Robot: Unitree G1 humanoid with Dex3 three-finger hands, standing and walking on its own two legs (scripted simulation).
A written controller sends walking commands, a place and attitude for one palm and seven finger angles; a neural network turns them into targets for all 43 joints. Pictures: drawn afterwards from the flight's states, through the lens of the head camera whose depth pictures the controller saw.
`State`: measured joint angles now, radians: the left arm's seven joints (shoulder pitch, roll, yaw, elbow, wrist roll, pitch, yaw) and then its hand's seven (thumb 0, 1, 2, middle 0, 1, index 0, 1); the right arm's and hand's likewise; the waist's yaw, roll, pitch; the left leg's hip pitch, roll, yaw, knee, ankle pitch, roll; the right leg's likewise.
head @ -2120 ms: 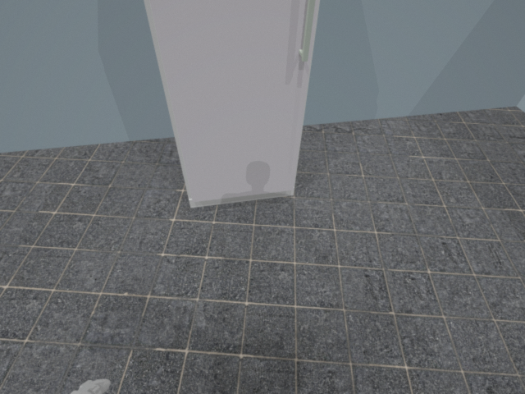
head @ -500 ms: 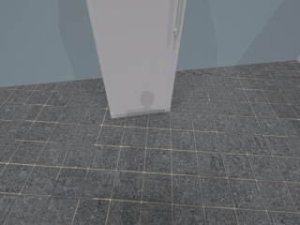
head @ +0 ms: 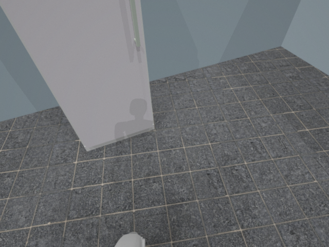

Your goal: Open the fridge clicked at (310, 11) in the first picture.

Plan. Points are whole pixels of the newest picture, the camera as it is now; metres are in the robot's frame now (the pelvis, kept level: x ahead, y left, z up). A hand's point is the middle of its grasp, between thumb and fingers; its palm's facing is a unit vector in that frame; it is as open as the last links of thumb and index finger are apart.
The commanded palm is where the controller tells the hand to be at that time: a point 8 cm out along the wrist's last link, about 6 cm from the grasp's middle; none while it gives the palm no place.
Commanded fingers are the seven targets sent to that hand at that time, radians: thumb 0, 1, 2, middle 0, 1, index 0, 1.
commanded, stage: walk to a spot facing it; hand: right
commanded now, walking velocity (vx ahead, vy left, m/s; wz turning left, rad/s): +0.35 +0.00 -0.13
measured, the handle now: (131, 5) +0.98 +0.22 +0.17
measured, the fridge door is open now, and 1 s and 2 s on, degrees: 0 0 0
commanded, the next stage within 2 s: turn to face it in 0.14 s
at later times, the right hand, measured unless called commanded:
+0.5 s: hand (229, 227) +0.23 -0.16 -0.19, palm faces +0.05 +0.98 -0.21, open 7.2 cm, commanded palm none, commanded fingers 0.00 -0.90 -0.90 0.20 0.30 0.20 0.30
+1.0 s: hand (226, 171) +0.41 -0.18 -0.17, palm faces -0.27 +0.93 -0.25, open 7.3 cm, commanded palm none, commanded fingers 0.00 -0.90 -0.90 0.20 0.30 0.20 0.30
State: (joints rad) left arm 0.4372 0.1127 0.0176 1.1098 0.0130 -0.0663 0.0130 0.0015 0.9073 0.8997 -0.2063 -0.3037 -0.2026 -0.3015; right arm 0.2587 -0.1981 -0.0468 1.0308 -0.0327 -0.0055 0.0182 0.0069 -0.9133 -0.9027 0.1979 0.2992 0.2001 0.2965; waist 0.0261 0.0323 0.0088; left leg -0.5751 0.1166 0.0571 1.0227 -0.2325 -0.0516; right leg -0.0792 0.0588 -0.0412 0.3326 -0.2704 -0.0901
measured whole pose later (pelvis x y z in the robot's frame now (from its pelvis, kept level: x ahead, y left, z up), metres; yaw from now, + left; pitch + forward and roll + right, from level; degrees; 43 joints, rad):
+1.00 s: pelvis +0.27 +0.00 -0.01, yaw +18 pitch +0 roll +1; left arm 0.22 0.19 0.07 0.99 0.03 0.00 0.02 0.00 0.91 0.90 -0.21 -0.30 -0.20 -0.30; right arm 0.18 -0.22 -0.09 0.95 -0.03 0.06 0.01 0.00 -0.92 -0.90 0.20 0.30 0.20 0.30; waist 0.02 -0.01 0.07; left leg -0.35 0.05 0.09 0.74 -0.40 -0.04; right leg -0.22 -0.15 -0.32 0.52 -0.28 -0.01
